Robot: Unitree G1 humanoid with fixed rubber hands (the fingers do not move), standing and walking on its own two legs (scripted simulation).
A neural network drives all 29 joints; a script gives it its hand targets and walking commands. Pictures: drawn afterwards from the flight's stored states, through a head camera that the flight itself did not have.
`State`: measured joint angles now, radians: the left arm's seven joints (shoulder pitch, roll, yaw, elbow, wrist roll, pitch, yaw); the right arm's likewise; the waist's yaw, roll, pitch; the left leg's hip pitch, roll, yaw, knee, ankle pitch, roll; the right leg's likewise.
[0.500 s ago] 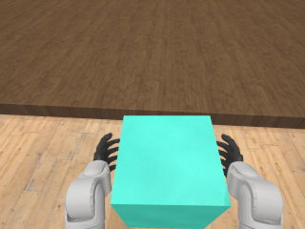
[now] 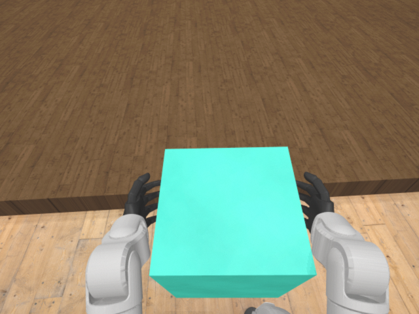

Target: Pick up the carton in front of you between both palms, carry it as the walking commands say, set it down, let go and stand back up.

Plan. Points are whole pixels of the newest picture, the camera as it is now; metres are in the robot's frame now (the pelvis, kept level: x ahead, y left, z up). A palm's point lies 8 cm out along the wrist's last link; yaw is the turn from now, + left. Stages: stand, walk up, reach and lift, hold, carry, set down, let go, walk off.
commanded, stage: carry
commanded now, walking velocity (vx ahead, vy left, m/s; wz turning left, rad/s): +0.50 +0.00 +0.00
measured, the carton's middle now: (226, 229) +0.26 -0.01 +0.03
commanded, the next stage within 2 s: none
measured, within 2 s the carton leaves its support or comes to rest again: neither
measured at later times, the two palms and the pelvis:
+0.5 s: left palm (151, 75) +0.61 +0.16 +0.15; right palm (272, 74) +0.62 -0.14 +0.15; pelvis +0.33 +0.00 -0.01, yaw +2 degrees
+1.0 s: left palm (158, 54) +0.80 +0.17 +0.11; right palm (254, 53) +0.81 -0.13 +0.11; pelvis +0.44 +0.01 -0.01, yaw +2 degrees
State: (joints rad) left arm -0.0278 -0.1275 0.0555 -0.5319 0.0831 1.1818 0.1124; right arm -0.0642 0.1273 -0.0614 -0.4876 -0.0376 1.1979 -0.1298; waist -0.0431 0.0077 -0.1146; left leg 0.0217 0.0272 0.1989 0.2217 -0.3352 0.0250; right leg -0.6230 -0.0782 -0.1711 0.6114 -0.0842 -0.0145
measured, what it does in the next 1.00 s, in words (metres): walks ahead: right foot, then left foot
